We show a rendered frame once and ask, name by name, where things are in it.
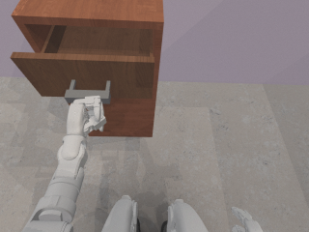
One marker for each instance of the robot right hand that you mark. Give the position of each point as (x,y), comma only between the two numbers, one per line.
(245,218)

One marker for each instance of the robot left hand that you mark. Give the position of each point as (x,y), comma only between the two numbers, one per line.
(78,115)

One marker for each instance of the right robot thigh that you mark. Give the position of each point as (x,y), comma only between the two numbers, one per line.
(183,218)

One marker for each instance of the cabinet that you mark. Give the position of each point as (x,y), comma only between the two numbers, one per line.
(124,117)

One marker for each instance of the right robot shin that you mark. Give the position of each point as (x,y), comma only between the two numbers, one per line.
(169,229)

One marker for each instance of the drawer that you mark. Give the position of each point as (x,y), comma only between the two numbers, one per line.
(92,56)

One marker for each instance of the handle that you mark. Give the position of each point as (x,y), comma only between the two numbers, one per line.
(71,95)

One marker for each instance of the left robot forearm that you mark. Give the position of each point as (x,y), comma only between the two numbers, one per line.
(58,203)

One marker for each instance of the robot left upper arm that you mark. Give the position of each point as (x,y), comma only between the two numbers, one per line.
(49,226)

